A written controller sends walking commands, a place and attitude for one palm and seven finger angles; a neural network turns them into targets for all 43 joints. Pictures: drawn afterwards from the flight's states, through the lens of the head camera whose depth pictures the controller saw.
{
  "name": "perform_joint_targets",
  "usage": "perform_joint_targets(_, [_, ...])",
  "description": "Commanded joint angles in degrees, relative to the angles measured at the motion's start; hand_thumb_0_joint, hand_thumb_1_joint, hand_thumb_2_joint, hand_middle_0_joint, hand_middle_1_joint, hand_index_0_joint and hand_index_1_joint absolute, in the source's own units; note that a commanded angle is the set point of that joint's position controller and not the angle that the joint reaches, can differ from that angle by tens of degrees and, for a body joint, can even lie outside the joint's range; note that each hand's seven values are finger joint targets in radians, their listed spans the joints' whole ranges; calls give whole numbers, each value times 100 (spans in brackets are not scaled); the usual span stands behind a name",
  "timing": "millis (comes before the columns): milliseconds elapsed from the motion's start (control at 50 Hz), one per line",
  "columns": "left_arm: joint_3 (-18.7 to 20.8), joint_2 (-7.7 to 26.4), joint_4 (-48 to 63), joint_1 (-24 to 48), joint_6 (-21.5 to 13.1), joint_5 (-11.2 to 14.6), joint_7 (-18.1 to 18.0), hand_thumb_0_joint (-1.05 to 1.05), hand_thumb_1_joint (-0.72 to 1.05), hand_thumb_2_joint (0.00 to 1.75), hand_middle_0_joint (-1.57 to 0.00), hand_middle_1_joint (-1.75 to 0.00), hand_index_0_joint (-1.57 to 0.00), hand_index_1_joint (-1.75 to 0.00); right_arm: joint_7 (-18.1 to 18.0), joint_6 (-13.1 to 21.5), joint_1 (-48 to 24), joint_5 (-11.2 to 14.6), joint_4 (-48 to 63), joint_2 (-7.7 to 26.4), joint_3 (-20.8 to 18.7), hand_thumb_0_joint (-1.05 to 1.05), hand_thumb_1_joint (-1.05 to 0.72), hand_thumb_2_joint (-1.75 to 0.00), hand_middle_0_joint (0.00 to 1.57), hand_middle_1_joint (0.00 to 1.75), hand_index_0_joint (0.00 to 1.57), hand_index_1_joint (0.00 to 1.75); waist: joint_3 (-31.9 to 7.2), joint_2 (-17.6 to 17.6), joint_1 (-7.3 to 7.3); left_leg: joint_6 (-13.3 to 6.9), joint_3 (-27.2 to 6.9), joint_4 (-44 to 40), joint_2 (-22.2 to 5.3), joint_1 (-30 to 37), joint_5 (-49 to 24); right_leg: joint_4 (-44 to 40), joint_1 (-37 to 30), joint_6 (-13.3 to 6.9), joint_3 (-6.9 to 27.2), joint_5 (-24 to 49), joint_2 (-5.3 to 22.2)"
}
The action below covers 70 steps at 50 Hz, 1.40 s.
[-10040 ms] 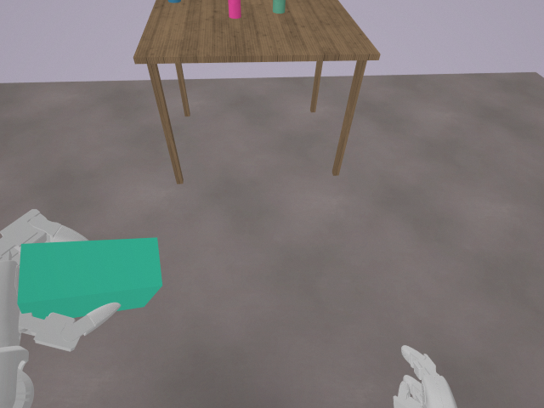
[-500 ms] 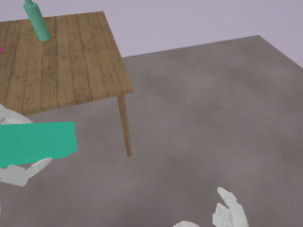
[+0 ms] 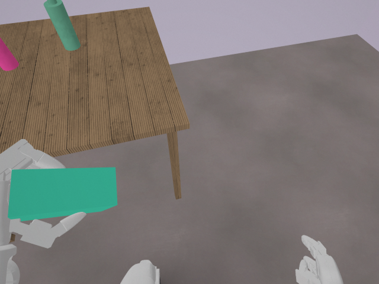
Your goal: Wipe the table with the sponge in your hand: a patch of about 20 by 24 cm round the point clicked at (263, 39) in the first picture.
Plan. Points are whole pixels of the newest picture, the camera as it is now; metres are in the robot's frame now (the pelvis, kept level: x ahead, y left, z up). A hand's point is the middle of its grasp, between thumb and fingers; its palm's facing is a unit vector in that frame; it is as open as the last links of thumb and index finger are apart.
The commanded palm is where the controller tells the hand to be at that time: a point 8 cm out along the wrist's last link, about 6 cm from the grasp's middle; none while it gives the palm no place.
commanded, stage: take the last steps up to it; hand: left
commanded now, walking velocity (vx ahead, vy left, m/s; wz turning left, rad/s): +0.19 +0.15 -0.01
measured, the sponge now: (80, 193) +0.23 +0.18 +0.13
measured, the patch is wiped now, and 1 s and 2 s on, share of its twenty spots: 0.00 0.00 0.00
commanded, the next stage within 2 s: come to a stop and stand still in 0.30 s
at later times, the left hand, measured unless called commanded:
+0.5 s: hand (13, 156) +0.27 +0.28 +0.17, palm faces +0.38 -0.78 -0.50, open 9.9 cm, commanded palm +0.22 +0.33 +0.17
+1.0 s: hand out of the picture +0.25 +0.37 +0.17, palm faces +0.34 -0.85 -0.40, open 9.9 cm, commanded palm +0.19 +0.40 +0.17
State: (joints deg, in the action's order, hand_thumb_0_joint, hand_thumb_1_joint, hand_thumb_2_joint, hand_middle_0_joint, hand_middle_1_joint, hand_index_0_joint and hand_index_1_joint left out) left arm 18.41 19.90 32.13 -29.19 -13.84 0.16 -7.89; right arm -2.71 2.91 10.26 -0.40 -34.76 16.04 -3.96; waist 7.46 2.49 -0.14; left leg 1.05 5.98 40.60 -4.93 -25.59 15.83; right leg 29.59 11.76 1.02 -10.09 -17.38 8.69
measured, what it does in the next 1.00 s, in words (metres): steps to the left: left foot, then right foot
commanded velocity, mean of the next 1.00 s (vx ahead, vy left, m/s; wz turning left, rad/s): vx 0.05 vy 0.05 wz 0.01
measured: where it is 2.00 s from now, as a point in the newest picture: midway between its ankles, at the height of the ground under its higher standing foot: outside the picture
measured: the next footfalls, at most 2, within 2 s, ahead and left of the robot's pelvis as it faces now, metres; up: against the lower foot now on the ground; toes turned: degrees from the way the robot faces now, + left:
left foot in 0.06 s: +0.11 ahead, +0.16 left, +0.00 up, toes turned +8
right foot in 0.40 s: +0.08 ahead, +0.01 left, +0.00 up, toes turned +6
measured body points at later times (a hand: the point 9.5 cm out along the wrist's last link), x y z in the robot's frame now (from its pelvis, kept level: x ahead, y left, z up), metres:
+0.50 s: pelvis +0.05 +0.05 -0.01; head +0.07 +0.02 +0.44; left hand +0.24 +0.32 +0.20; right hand +0.20 -0.16 -0.13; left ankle +0.05 +0.16 -0.71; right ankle +0.08 -0.02 -0.74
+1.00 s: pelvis +0.01 +0.12 +0.00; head +0.03 +0.16 +0.44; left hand +0.23 +0.41 +0.19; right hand +0.17 -0.11 -0.07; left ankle +0.07 +0.18 -0.74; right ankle +0.04 +0.00 -0.74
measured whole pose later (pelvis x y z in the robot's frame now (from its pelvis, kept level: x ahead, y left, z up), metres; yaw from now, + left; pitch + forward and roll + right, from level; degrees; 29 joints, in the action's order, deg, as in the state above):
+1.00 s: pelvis +0.01 +0.12 +0.00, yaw -3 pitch -2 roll -1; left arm 22.3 25.3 25.1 -20.4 -16.8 1.2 -4.6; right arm 0.0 8.8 14.2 -0.6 -32.1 10.3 0.1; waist 3.7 3.4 -1.4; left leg -4.8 1.6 27.6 3.5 -15.4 10.1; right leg 30.6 14.2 -1.3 -3.4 -19.3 1.0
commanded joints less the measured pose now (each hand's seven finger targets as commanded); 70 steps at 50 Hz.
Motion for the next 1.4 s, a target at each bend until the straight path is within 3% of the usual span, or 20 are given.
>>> perform_joint_targets(0, [1322, 1363, 1726, 290, -397, 121, -356, 0, 10, 130, -120, -160, -120, -160, -71, 288, -230, 26, 971, 62, -74, 0, -90, -90, 20, 30, 20, 30, -1733, 56, -9, -7, 571, -1500, 397, 1512, -802, 300, -610, -427, 572, 2552, 694])
perform_joint_targets(20, [1298, 1282, 1685, 301, -438, 143, -359, 0, 10, 130, -120, -160, -120, -160, -106, 275, -109, 56, 961, 135, -118, 0, -90, -90, 20, 30, 20, 30, -1908, -749, 80, -91, 339, -1684, 199, 2128, -1004, 1139, -218, -266, 399, 2004, 421])
perform_joint_targets(40, [1134, 1051, 1514, 39, -449, 178, -336, 0, 10, 130, -120, -160, -120, -160, -95, 263, -86, 102, 988, 318, -193, 0, -90, -90, 20, 30, 20, 30, -1885, -2131, 82, -553, -1167, -1789, -959, 2877, -1992, 2403, 1117, 20, 75, -521, -202])
perform_joint_targets(60, [1129, 1118, 1540, 118, -507, 116, -350, 0, 10, 130, -120, -160, -120, -160, -48, 282, -41, 123, 1049, 304, -177, 0, -90, -90, 20, 30, 20, 30, -1886, -2309, 35, -1186, -2351, -1996, -1757, 2913, -2996, 3574, 1776, 6, 381, -2313, -598])
perform_joint_targets(80, [1182, 1253, 1039, 269, -502, 79, -304, 0, 10, 130, -120, -160, -120, -160, 5, 306, -65, 137, 1018, 347, -188, 0, -90, -90, 20, 30, 20, 30, -1449, -1562, 86, -1358, -2322, -2148, -1805, 2324, -2618, 4038, 2072, -58, 642, -2195, -579])
perform_joint_targets(180, [976, 1024, 1307, 232, -450, 186, -115, 0, 10, 130, -120, -160, -120, -160, 63, 436, -129, 183, 775, 171, -66, 0, -90, -90, 20, 30, 20, 30, -1474, -1606, 28, -1157, -899, -2025, -1022, 1951, -2178, 3210, 2024, 111, 430, -859, -319])
perform_joint_targets(340, [1073, 1326, 1133, 421, -103, 170, -178, 0, 10, 130, -120, -160, -120, -160, -86, 501, -244, 97, 728, 156, 183, 0, -90, -90, 20, 30, 20, 30, -1534, -1033, -56, -760, -546, -1756, -935, 1338, -978, 267, 185, 86, 24, -214, -580])
perform_joint_targets(380, [1073, 1311, 711, 589, -67, 119, -191, 0, 10, 130, -120, -160, -120, -160, -115, 396, -206, 64, 683, 68, 206, 0, -90, -90, 20, 30, 20, 30, -1379, -57, -5, -465, -364, -829, -522, 432, 238, -735, -528, -232, 982, 345, 84])
perform_joint_targets(420, [1180, 1400, 387, 865, -2, 212, -216, 0, 10, 130, -120, -160, -120, -160, -74, 384, -369, 55, 808, -25, 277, 0, -90, -90, 20, 30, 20, 30, -1083, 1413, -26, -12, -137, 1179, 355, -560, 1522, -1462, -537, -1052, 3392, 1179, 1756])
perform_joint_targets(460, [1008, 1165, 115, 840, 14, 266, -173, 0, 10, 130, -120, -160, -120, -160, 23, 344, -330, 95, 675, 82, 207, 0, -90, -90, 20, 30, 20, 30, -1032, 1152, 49, 98, -702, 2257, 249, -600, 1033, -1381, -378, -1095, 2909, 1870, 1630])
perform_joint_targets(500, [990, 1117, 106, 573, -82, 172, -182, 0, 10, 130, -120, -160, -120, -160, -12, 256, -405, 57, 617, -48, 351, 0, -90, -90, 20, 30, 20, 30, -1224, 504, 38, 149, -530, 1944, 179, -479, 814, -924, -682, -921, 1698, 3139, 1181])
perform_joint_targets(560, [827, 1047, 541, 517, -194, 131, -213, 0, 10, 130, -120, -160, -120, -160, -99, 245, -588, 34, 735, -66, 355, 0, -90, -90, 20, 30, 20, 30, -1356, 403, -46, 76, -135, 742, 275, 131, 600, -779, -710, -749, 1047, 3586, 819])
perform_joint_targets(580, [3954, 5113, 1471, 6231, -573, -268, -252, 0, 10, 130, -120, -160, -120, -160, -90, 737, 353, -239, 515, -103, 59, 0, -90, -90, 20, 30, 20, 30, -925, 2045, -142, 180, 557, 1030, 809, -684, 656, -1273, -706, -209, 1669, 5044, 20])
perform_joint_targets(600, [1846, 1838, -1635, 2709, -490, 25, -26, 0, 10, 130, -120, -160, -120, -160, -49, 902, -97, -121, 263, -212, 168, 0, -90, -90, 20, 30, 20, 30, -1944, 1024, -245, -135, -471, 588, 713, 62, 206, -313, -1175, -599, 1648, 4984, 586])
perform_joint_targets(640, [1246, 1035, -913, 1194, -513, 194, -179, 0, 10, 130, -120, -160, -120, -160, 126, 942, -192, 71, 861, -19, 98, 0, -90, -90, 20, 30, 20, 30, -1869, -95, -395, -155, -167, -387, 624, 390, 19, -583, -1787, -604, 1759, 4349, 673])
perform_joint_targets(760, [656, 916, 720, 895, -566, 311, 6, 0, 10, 130, -120, -160, -120, -160, 283, 955, -242, 109, 968, 410, -33, 0, -90, -90, 20, 30, 20, 30, -1559, -34, -221, -315, -966, -1757, 110, 1455, -1428, -402, -372, -388, 1144, 659, 16])
perform_joint_targets(840, [1305, 1754, 1012, 1563, -671, 178, 80, 0, 10, 130, -120, -160, -120, -160, 229, 829, -521, -20, 1066, 339, 109, 0, -90, -90, 20, 30, 20, 30, -641, -2311, -230, -475, -2299, -3038, -627, 616, -502, 1126, 480, -195, 686, -813, -730])
perform_joint_targets(960, [1057, 1385, 661, 1556, -693, 226, 167, 0, 10, 130, -120, -160, -120, -160, 237, 962, -111, 13, 1124, 300, 126, 0, -90, -90, 20, 30, 20, 30, -1456, -997, -132, -336, -1586, -2260, -281, 1333, -617, -488, -269, -220, 735, 100, -781])
perform_joint_targets(1080, [488, 772, 212, 1515, -404, 201, 194, 0, 10, 130, -120, -160, -120, -160, 220, 1013, -203, 2, 1015, 290, 184, 0, -90, -90, 20, 30, 20, 30, -1162, -935, -186, 98, -1870, -3415, -324, 969, 1628, -210, -306, -224, 896, -184, -941])
perform_joint_targets(1380, [768, 1074, 513, 1613, -164, 116, 135, 0, 10, 130, -120, -160, -120, -160, 116, 747, -507, -93, 1105, 167, 230, 0, -90, -90, 20, 30, 20, 30, -1177, -640, -219, 110, -887, -2902, 124, 1304, 1442, -1022, -195, -297, 1144, -406, -943])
